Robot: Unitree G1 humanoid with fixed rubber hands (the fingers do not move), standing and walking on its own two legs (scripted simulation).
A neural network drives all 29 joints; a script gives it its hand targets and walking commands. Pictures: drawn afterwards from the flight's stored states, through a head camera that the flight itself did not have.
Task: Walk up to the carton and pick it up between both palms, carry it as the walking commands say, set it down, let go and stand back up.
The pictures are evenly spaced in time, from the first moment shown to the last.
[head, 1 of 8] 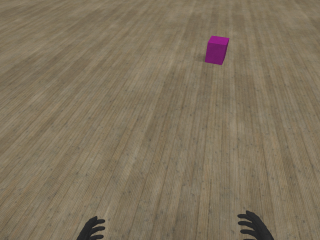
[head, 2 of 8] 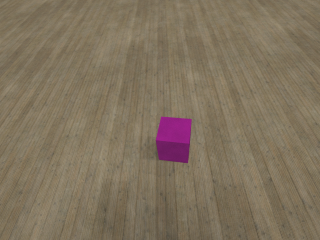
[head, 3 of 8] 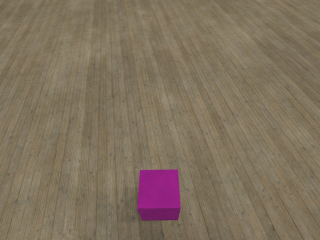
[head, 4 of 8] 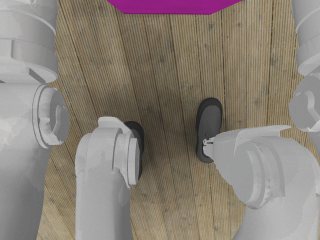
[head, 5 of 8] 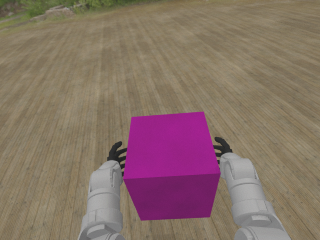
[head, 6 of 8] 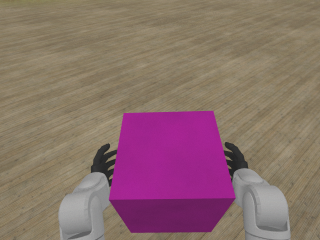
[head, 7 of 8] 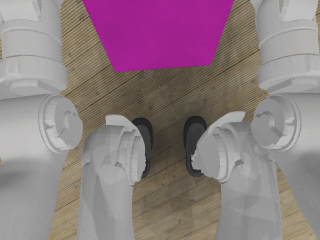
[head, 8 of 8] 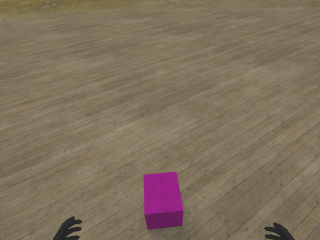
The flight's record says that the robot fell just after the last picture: no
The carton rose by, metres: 0.69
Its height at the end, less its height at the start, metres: -0.03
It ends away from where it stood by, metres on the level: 2.12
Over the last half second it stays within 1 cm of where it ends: yes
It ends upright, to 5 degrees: no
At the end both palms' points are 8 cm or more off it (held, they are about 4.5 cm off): yes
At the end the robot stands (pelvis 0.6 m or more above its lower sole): yes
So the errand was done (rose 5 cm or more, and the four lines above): no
